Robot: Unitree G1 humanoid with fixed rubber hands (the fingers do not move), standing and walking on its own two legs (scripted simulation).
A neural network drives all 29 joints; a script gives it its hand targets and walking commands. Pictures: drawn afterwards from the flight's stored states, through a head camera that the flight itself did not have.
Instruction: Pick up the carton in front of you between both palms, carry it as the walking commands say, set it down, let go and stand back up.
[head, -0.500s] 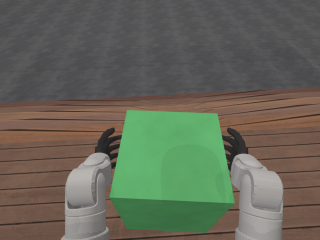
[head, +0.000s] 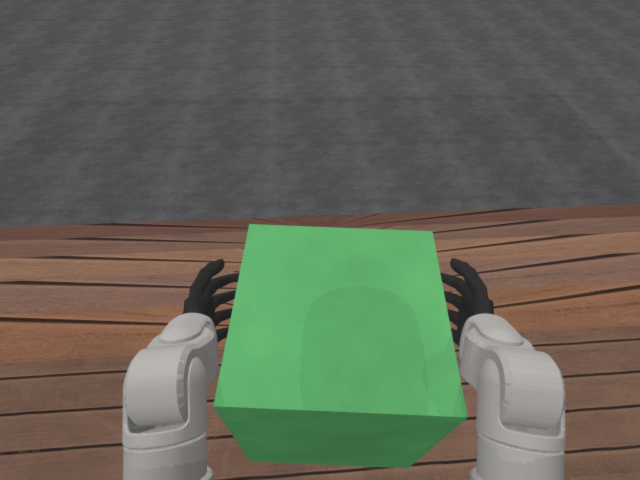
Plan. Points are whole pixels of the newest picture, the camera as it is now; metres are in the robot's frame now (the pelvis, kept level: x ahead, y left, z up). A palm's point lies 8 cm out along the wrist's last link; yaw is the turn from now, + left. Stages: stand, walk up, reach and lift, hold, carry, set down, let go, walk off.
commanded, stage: carry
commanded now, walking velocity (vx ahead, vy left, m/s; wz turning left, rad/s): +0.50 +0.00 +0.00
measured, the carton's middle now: (334, 354) +0.26 +0.00 +0.02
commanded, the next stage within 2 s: none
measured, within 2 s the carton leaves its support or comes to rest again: neither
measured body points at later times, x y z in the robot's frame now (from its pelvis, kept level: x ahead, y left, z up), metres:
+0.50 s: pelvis +0.32 -0.01 -0.01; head +0.33 -0.03 +0.44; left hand +0.66 +0.14 +0.12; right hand +0.68 -0.16 +0.11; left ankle +0.13 +0.08 -0.68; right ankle +0.43 -0.08 -0.72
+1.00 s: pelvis +0.60 +0.00 -0.01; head +0.64 +0.00 +0.44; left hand +0.98 +0.11 +0.10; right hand +0.96 -0.19 +0.10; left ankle +0.56 +0.07 -0.71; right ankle +0.54 -0.11 -0.63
